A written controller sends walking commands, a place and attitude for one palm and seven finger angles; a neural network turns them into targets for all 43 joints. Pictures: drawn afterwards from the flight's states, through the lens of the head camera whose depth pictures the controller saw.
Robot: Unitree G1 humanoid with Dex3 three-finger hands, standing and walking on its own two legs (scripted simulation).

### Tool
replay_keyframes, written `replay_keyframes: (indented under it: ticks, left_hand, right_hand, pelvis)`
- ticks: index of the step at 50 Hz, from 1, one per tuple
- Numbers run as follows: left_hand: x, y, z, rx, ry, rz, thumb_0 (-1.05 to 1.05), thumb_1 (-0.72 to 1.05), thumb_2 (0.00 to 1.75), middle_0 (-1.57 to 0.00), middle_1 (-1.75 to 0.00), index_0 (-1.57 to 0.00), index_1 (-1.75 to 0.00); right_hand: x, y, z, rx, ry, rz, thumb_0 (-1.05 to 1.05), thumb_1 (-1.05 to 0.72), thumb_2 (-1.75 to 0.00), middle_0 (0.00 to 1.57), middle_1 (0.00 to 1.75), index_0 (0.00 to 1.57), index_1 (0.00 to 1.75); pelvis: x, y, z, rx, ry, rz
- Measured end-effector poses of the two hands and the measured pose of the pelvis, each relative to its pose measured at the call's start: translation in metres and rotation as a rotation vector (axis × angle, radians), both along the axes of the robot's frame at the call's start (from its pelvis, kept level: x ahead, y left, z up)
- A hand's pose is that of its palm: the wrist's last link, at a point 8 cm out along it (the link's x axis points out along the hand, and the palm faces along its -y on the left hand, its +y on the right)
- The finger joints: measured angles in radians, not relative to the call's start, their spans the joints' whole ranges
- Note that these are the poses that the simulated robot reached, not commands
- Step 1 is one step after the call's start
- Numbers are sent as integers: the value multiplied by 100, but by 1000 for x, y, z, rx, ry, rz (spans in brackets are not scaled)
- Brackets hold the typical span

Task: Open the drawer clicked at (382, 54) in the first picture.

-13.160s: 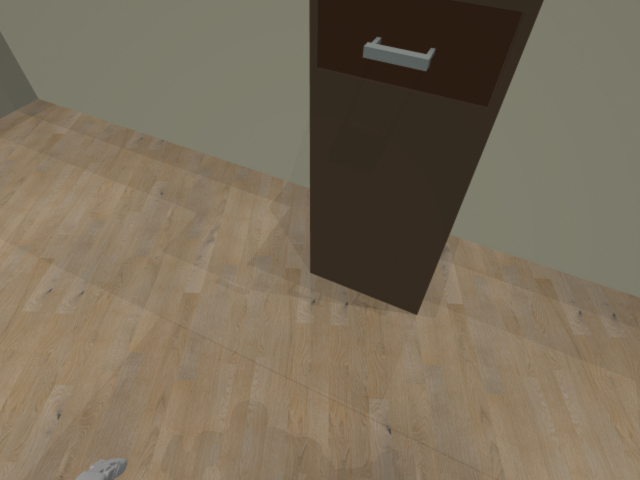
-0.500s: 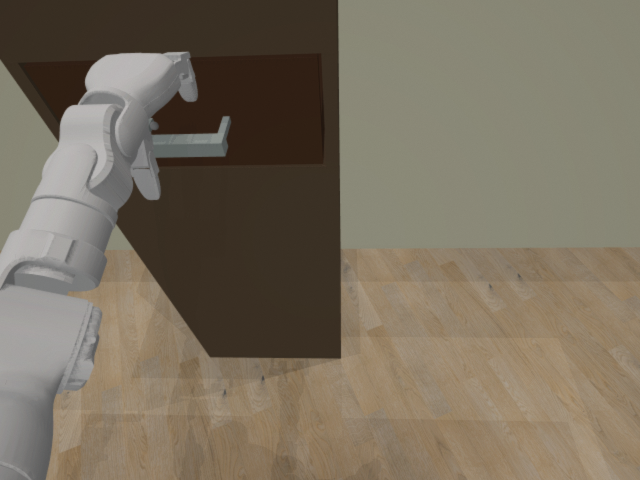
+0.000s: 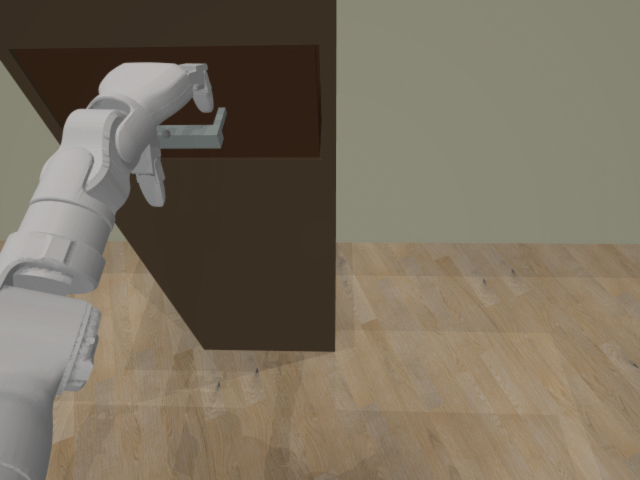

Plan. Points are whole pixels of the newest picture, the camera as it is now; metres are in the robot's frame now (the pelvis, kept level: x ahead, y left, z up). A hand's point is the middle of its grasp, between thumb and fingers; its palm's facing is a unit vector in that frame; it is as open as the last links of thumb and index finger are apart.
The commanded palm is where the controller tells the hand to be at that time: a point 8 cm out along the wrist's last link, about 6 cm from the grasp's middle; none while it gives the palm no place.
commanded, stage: lower the fingers behind the handle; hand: left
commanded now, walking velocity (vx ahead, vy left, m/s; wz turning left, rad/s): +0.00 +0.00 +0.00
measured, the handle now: (177, 126) +0.54 +0.21 +0.15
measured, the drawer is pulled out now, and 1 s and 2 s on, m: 0.00 0.00 0.00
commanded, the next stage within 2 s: close the thumb around the handle in 1.50 s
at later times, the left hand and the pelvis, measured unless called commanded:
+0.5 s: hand (177, 142) +0.49 +0.20 +0.16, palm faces -0.07 -0.02 -1.00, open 13.8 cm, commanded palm +0.47 +0.21 +0.22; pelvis +0.00 +0.00 +0.00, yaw -2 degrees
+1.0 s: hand (179, 159) +0.49 +0.20 +0.13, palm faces -0.02 -0.03 -1.00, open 13.8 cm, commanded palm +0.47 +0.22 +0.19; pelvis +0.01 +0.00 -0.01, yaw -2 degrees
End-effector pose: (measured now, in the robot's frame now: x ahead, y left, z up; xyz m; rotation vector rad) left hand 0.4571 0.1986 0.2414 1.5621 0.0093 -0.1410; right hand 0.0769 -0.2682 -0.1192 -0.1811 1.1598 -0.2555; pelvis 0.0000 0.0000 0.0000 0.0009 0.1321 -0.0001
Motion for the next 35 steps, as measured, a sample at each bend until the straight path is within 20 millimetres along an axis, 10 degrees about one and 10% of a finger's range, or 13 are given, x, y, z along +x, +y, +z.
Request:
replay_keyframes:
  ticks: [16, 35]
  left_hand:
    - [23, -3, 3, -16, -132, 116, 0, -49, 30, -34, -122, -34, -124]
    - [11, 19, -42, -8, -96, 100, 0, -49, 30, -32, -120, -31, -120]
  right_hand:
    - [-11, 14, -9, 59, 26, -34, 1, -91, -90, 20, 30, 20, 30]
    - [-20, 0, -8, 12, 59, -39, 1, -91, -90, 20, 30, 20, 30]
  pelvis:
    - [3, 3, -2, 2, 43, -31]
    - [4, 1, -5, -3, 52, -20]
